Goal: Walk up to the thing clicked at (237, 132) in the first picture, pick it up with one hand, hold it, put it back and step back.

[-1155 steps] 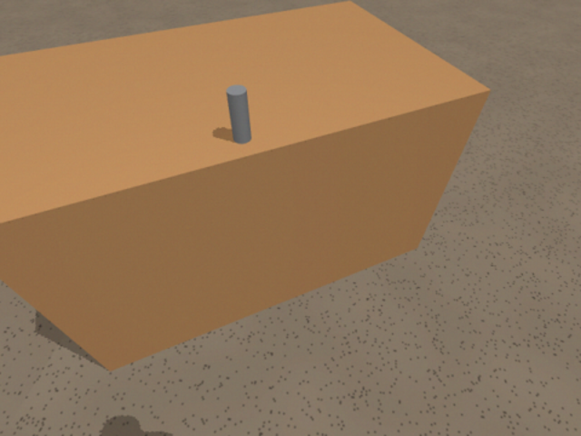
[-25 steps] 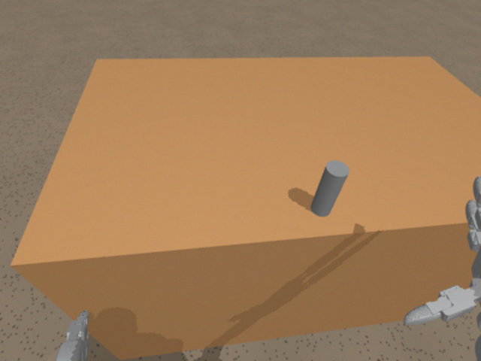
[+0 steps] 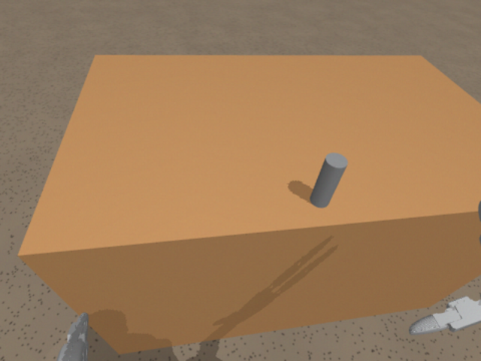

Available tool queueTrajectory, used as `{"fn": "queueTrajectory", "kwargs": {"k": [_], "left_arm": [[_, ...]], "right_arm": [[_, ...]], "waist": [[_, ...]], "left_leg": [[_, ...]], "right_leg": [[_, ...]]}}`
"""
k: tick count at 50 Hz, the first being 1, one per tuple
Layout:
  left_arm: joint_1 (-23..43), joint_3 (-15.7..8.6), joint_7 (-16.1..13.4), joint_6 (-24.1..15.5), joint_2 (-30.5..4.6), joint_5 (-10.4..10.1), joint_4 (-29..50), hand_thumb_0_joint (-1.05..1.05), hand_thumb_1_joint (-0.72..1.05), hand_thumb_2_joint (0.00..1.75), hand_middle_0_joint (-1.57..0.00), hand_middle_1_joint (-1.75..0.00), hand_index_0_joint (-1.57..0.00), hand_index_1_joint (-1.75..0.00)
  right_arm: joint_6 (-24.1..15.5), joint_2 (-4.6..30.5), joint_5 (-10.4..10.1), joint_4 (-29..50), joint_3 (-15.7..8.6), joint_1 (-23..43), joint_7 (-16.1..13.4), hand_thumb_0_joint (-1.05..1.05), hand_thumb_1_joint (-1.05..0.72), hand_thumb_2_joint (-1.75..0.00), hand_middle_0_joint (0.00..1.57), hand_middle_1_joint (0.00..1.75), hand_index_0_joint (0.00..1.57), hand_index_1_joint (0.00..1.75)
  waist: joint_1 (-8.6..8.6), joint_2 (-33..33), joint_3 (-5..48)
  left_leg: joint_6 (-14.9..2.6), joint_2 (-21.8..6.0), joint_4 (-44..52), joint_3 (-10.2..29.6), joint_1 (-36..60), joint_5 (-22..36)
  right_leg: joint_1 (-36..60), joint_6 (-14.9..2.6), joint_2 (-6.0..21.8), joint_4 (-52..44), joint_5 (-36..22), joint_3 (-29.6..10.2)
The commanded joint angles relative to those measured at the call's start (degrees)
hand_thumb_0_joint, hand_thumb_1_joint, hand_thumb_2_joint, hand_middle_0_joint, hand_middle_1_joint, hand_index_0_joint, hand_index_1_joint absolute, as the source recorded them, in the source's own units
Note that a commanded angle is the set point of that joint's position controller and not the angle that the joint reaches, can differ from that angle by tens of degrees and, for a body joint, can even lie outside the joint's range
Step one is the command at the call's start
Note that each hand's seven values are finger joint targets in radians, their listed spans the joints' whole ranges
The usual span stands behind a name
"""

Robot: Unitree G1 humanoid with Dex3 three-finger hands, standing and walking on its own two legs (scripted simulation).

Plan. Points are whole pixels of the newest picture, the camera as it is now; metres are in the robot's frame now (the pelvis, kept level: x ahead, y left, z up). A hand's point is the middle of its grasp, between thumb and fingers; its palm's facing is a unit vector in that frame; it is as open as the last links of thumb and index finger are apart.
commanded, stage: home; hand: right
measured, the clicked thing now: (327, 181) +0.44 -0.20 +0.04
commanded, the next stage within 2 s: none
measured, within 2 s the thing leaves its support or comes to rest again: neither
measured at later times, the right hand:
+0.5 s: hand (365, 335) +0.17 -0.21 -0.04, palm faces +0.13 +0.96 -0.26, open 17.7 cm
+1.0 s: hand (338, 327) +0.20 -0.19 -0.10, palm faces +0.06 +0.97 -0.24, open 17.6 cm
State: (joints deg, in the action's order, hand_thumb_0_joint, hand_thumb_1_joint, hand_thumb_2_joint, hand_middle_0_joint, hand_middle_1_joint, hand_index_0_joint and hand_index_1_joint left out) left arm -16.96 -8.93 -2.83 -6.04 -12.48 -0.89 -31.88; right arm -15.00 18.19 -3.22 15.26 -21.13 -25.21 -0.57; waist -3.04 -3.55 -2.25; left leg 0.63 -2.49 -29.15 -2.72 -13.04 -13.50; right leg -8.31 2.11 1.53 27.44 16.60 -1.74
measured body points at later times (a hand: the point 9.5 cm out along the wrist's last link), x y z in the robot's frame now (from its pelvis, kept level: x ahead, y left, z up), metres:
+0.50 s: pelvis +0.00 -0.01 +0.00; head +0.02 +0.00 +0.45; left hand +0.17 +0.22 -0.09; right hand +0.15 -0.26 -0.02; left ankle +0.03 +0.12 -0.74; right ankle -0.02 -0.15 -0.74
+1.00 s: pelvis +0.02 -0.02 +0.00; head +0.05 -0.01 +0.45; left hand +0.15 +0.22 -0.11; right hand +0.19 -0.24 -0.08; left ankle +0.03 +0.12 -0.74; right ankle -0.02 -0.15 -0.74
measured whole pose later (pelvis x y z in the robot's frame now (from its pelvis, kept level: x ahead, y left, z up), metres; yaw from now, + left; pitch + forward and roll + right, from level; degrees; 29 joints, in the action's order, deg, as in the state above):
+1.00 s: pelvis +0.02 -0.02 +0.00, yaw +2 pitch +1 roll +0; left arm -12.6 -0.2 -2.5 -2.4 -12.0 0.0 -39.3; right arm -5.9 9.9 -0.2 -31.9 -0.6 -13.1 -4.7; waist -0.5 -0.9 -2.4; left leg 1.8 -2.2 -27.8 -0.9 -15.0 -13.5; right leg -10.6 1.0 1.7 28.5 18.6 0.2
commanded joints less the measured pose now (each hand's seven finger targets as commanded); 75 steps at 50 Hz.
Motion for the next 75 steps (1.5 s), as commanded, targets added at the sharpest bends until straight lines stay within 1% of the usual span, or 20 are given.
{"fn": "queueTrajectory", "kwargs": {"k": [1,4,11,15,18,26,32,33,35,38,40,47,51,52,53,55,59,63,70,75], "left_arm": [[5.4,-3.0,-0.3,-3.9,-8.1,-0.4,12.9,0.00,-0.53,0.07,-0.05,-0.05,-0.05,-0.05],[3.9,-2.2,-0.2,-3.7,-6.6,-0.6,9.3,0.00,-0.37,0.23,-0.13,-0.19,-0.13,-0.18],[8.3,7.1,0.5,-4.2,1.0,-0.6,6.7,0.00,0.19,0.58,-0.14,-0.21,-0.14,-0.21],[7.0,1.3,-0.2,-4.2,-6.5,0.1,5.1,0.00,0.51,0.68,-0.16,-0.23,-0.16,-0.23],[8.1,-0.1,-0.8,-4.0,-8.1,0.3,5.2,0.00,0.65,0.76,-0.18,-0.26,-0.17,-0.26],[12.0,7.9,-1.0,-3.7,-0.7,0.0,3.1,0.00,0.90,0.90,-0.20,-0.30,-0.20,-0.30],[11.1,6.3,-1.0,-3.0,-4.1,0.3,2.9,0.00,0.90,0.90,-0.20,-0.30,-0.20,-0.30],[7.5,5.8,-0.8,-2.3,-7.9,1.2,-1.2,0.00,0.90,0.90,-0.20,-0.30,-0.20,-0.30],[8.6,7.0,-0.6,-2.0,-5.9,1.0,0.3,0.00,0.90,0.90,-0.20,-0.30,-0.20,-0.30],[9.0,6.9,-0.5,-1.3,-5.6,0.9,0.7,0.00,0.90,0.90,-0.20,-0.30,-0.20,-0.30],[9.1,7.0,-0.4,-0.7,-5.8,0.8,0.8,0.00,0.90,0.90,-0.20,-0.30,-0.20,-0.30],[8.9,6.4,0.0,0.7,-6.5,0.4,0.8,0.00,0.90,0.90,-0.20,-0.30,-0.20,-0.30],[7.6,6.2,-0.2,1.3,-6.6,0.6,0.5,0.00,0.90,0.90,-0.20,-0.30,-0.20,-0.30],[7.6,6.2,-0.3,1.6,-6.6,0.5,0.5,0.00,0.90,0.90,-0.20,-0.30,-0.20,-0.30],[4.0,3.6,0.7,2.3,-17.0,3.7,-5.3,0.00,0.90,0.90,-0.20,-0.30,-0.20,-0.30],[3.0,3.9,1.2,3.0,-16.2,3.2,-6.6,0.00,0.90,0.90,-0.20,-0.30,-0.20,-0.30],[6.6,5.2,2.1,3.8,-16.0,2.6,-9.9,0.00,0.90,0.90,-0.20,-0.30,-0.20,-0.30],[7.8,5.9,2.5,4.2,-16.8,2.7,-13.9,0.00,0.90,0.90,-0.20,-0.30,-0.20,-0.30],[9.2,6.7,2.8,4.6,-19.5,2.2,-20.5,0.00,0.90,0.90,-0.20,-0.30,-0.20,-0.30],[9.1,7.3,2.8,4.8,-20.8,2.1,-24.0,0.00,0.90,0.90,-0.20,-0.30,-0.20,-0.30]], "right_arm": [[-4.4,11.3,-0.5,9.4,-6.9,1.7,-1.1,0.00,0.53,-0.06,0.05,0.06,0.05,0.06],[-4.5,9.9,-0.7,7.6,-4.7,2.1,-0.9,0.00,0.60,-0.03,0.05,0.05,0.05,0.05],[-3.9,3.6,0.3,0.2,4.7,0.2,-0.2,0.00,0.61,-0.01,0.05,0.04,0.05,0.04],[-2.2,3.9,0.9,-5.6,6.5,-1.6,-0.4,0.00,0.59,-0.04,0.05,0.05,0.05,0.05],[-0.5,3.9,1.6,-9.8,7.8,0.5,-0.7,0.00,0.58,-0.04,0.05,0.05,0.05,0.05],[2.7,-2.5,2.6,-27.2,18.6,11.6,-1.1,0.00,0.60,-0.02,0.05,0.04,0.05,0.04],[5.0,1.3,3.0,-37.3,16.9,14.5,-2.3,0.00,0.58,-0.04,0.05,0.05,0.05,0.05],[4.5,4.9,3.1,-34.2,10.1,15.6,-4.2,0.00,0.59,-0.03,0.05,0.04,0.05,0.04],[5.4,-2.3,3.2,-39.4,18.2,13.8,-3.6,0.00,0.57,-0.04,0.05,0.05,0.05,0.05],[5.7,-0.6,3.2,-38.1,16.1,15.3,-4.5,0.00,0.57,-0.04,0.05,0.05,0.05,0.05],[5.9,-3.1,2.8,-38.7,18.8,15.4,-4.2,0.00,0.58,-0.03,0.05,0.05,0.05,0.05],[6.5,-2.5,2.8,-38.7,18.6,16.1,-4.9,0.00,0.61,-0.02,0.05,0.04,0.05,0.04],[6.8,-2.1,2.9,-37.9,18.1,16.6,-5.2,0.00,0.61,-0.02,0.05,0.04,0.05,0.04],[7.0,-1.5,3.0,-38.0,17.9,15.6,-5.3,0.00,0.61,-0.02,0.05,0.04,0.05,0.04],[8.7,12.5,6.4,-49.0,15.8,10.7,-3.4,0.00,0.61,-0.02,0.05,0.04,0.05,0.04],[9.8,10.8,5.5,-50.5,16.1,10.6,-2.1,0.00,0.57,-0.04,0.05,0.05,0.05,0.05],[10.6,9.4,4.7,-55.6,18.4,15.0,-0.9,0.00,0.59,-0.03,0.05,0.05,0.05,0.05],[11.4,11.4,4.7,-61.0,18.9,16.8,-0.4,0.00,0.58,-0.04,0.05,0.05,0.05,0.05],[12.1,14.3,4.3,-68.9,19.6,18.5,-0.2,0.00,0.56,-0.05,0.05,0.05,0.05,0.05],[12.8,15.3,4.2,-72.7,20.1,18.7,0.1,0.00,0.55,-0.05,0.05,0.05,0.05,0.05]], "waist": [[-0.81,4.7,7.3],[-0.01,2.8,2.2],[0.34,1.9,0.9],[1.98,2.4,5.0],[3.00,4.0,5.9],[3.60,5.2,5.7],[2.81,0.9,9.1],[0.54,-1.7,10.1],[2.72,1.1,7.6],[2.05,1.4,10.2],[2.90,3.1,7.0],[2.28,4.6,7.2],[2.42,3.5,10.2],[2.19,3.6,10.8],[3.17,2.7,12.1],[3.43,2.1,14.8],[3.27,5.1,7.8],[3.13,4.0,4.0],[2.95,4.1,3.4],[2.75,3.4,0.6]], "left_leg": [[-0.03,1.0,5.6,-2.2,6.9,6.1],[-0.16,1.1,6.8,-2.2,4.5,3.4],[-0.40,1.6,7.1,-2.4,3.6,2.0],[-0.46,1.8,5.6,-2.7,4.6,7.5],[-0.20,1.6,5.7,-2.6,4.0,8.9],[-0.24,1.5,5.5,-2.0,3.3,8.0],[-0.61,1.5,4.5,-1.5,5.7,11.5],[-1.27,2.0,3.7,-1.2,6.9,11.3],[-1.18,2.2,4.0,-1.2,5.9,11.2],[-0.96,2.1,3.9,-1.0,6.7,12.5],[-0.75,2.1,4.2,-1.1,5.0,11.1],[-0.80,2.5,3.7,-1.4,4.7,10.7],[-1.10,2.6,2.5,-1.4,5.8,15.2],[-1.00,2.5,2.3,-1.2,6.6,16.7],[-2.77,-4.2,-3.5,4.0,6.9,31.1],[-3.73,-4.3,-4.1,3.8,7.9,34.8],[-3.11,-3.8,0.4,4.0,4.0,20.1],[-2.82,-4.0,3.4,5.1,2.8,15.1],[-2.35,-4.5,7.2,6.2,5.5,12.7],[-1.97,-4.1,10.1,6.6,4.9,5.0]], "right_leg": [[-2.8,-2.64,-2.4,-5.1,-9.8,3.4],[-3.9,-2.71,-2.5,-6.4,-6.7,3.5],[-5.0,-2.67,-2.2,-7.3,-5.2,3.6],[-2.7,-2.25,-1.8,-6.5,-10.3,3.2],[-1.2,-2.47,-1.9,-6.1,-11.2,3.1],[-3.5,-2.47,-1.7,-5.2,-10.0,3.1],[-3.8,-1.73,-1.7,-4.5,-13.6,3.3],[-3.8,-1.22,-1.9,-4.1,-13.9,3.4],[-4.5,-1.47,-1.8,-4.0,-13.3,3.8],[-3.8,-1.77,-1.9,-3.4,-14.0,4.0],[-4.7,-2.03,-1.8,-3.7,-12.2,4.1],[-4.9,-1.85,-1.3,-3.9,-12.3,3.9],[-3.1,-1.35,-1.1,-2.7,-18.4,3.7],[-2.7,-1.35,-1.3,-2.3,-19.7,3.9],[-1.4,-2.57,4.1,1.5,-31.0,-0.2],[0.6,-2.97,4.1,2.2,-33.6,-0.5],[-3.0,-2.95,3.8,-1.3,-18.3,-0.8],[-3.5,-3.43,4.0,-4.8,-12.0,-1.5],[-1.5,-3.69,4.4,-8.4,-9.9,-2.4],[-3.2,-3.76,4.8,-11.7,-3.5,-3.3]]}}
